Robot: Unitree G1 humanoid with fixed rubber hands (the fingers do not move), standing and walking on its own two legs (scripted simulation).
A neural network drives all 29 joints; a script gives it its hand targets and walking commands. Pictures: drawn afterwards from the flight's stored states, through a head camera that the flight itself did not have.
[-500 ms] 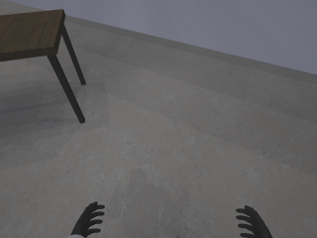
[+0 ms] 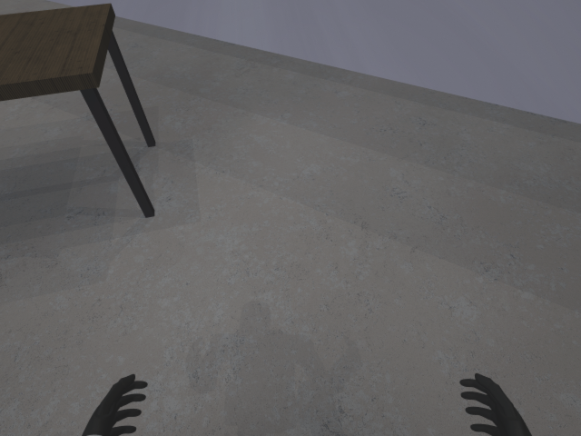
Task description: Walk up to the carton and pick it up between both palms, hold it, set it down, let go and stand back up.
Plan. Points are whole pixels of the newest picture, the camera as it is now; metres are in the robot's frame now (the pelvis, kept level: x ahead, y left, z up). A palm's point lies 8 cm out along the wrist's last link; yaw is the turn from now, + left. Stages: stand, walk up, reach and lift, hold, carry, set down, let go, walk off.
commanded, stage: stand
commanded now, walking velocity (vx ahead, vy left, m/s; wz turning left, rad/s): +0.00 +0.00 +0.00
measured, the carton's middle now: out of the picture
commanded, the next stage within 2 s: none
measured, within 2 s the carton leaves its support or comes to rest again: neither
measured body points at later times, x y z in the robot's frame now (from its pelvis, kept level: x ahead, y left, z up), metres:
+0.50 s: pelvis +0.00 +0.00 +0.00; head +0.01 +0.00 +0.45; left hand +0.14 +0.30 -0.09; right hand +0.16 -0.27 -0.08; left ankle +0.00 +0.13 -0.71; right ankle +0.00 -0.11 -0.71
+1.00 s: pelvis +0.00 +0.00 +0.00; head +0.01 +0.00 +0.45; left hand +0.13 +0.30 -0.09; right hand +0.16 -0.27 -0.08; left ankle +0.00 +0.13 -0.71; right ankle +0.00 -0.11 -0.71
